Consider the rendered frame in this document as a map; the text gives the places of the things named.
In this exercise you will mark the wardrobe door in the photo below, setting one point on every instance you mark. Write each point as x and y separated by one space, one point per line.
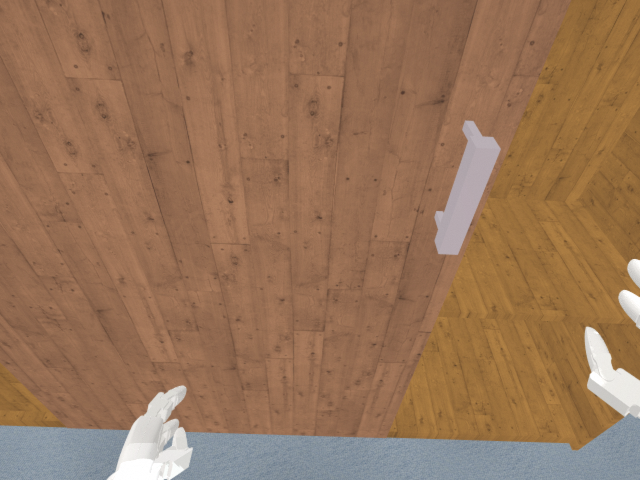
14 396
238 197

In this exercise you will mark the robot left hand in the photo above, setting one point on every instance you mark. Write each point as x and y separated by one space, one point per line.
144 445

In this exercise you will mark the robot right hand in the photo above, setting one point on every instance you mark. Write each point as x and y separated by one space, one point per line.
619 389

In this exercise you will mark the handle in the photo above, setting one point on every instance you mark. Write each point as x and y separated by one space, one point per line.
477 163

